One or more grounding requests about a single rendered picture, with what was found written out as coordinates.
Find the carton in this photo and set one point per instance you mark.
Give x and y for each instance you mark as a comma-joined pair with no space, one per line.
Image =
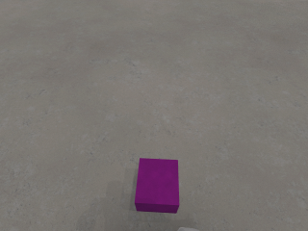
157,187

